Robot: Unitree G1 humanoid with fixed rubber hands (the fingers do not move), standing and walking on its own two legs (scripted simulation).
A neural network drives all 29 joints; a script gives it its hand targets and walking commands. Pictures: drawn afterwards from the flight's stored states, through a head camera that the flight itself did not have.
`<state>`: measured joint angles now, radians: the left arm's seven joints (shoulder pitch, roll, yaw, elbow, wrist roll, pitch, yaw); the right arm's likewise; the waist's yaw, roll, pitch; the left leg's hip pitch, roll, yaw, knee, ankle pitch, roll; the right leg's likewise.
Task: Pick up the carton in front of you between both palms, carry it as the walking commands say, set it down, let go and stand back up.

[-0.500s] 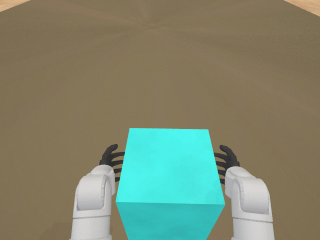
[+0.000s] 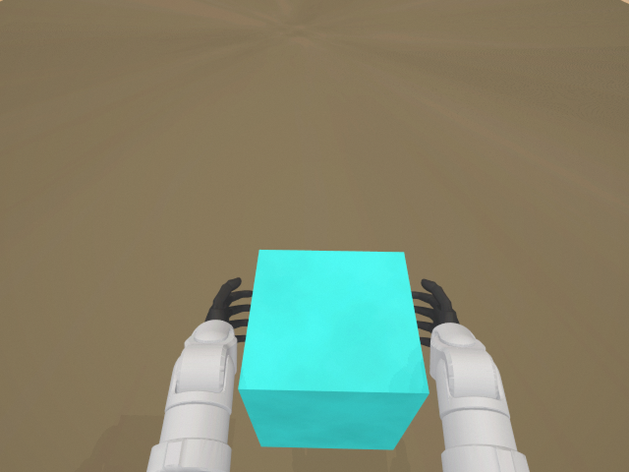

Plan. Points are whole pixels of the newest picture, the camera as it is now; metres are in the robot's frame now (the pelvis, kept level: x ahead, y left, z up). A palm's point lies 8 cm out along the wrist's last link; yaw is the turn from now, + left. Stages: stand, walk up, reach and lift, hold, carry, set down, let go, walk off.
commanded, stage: carry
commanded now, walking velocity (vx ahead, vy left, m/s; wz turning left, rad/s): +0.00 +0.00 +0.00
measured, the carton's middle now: (329, 354) +0.31 +0.00 -0.05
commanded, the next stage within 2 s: hold in 0.48 s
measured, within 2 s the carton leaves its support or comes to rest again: neither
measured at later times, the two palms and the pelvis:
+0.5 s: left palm (217, 328) +0.29 +0.15 +0.04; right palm (443, 331) +0.29 -0.15 +0.04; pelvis +0.00 +0.00 +0.00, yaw +0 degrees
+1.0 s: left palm (206, 338) +0.27 +0.16 +0.05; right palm (435, 329) +0.29 -0.14 +0.04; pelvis -0.02 +0.00 +0.00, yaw +4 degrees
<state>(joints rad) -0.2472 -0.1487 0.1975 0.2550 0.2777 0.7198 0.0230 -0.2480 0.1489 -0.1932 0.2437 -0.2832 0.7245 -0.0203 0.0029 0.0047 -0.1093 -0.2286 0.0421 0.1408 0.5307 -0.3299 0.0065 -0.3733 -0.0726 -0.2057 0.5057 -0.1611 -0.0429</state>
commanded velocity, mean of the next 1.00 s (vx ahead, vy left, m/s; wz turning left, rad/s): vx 0.00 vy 0.00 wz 0.00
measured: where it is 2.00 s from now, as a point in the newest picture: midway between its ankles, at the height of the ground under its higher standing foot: outside the picture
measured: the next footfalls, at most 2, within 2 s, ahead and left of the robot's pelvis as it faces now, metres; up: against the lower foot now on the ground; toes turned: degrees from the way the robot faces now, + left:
none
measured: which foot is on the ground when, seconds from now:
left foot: down 0.00-1.00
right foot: down 0.00-1.00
